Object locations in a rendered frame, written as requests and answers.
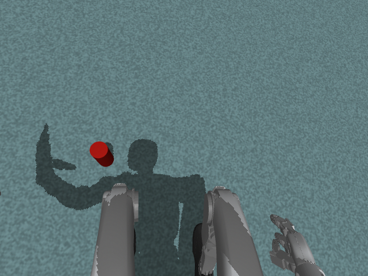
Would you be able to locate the right robot foot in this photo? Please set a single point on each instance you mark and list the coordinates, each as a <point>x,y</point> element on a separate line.
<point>197,249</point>

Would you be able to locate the right robot hand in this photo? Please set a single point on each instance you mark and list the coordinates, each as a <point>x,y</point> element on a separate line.
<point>296,247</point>

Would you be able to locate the can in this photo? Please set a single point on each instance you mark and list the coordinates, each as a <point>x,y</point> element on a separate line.
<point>101,153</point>

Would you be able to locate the right robot arm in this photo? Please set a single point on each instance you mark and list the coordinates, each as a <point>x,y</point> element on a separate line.
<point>308,269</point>

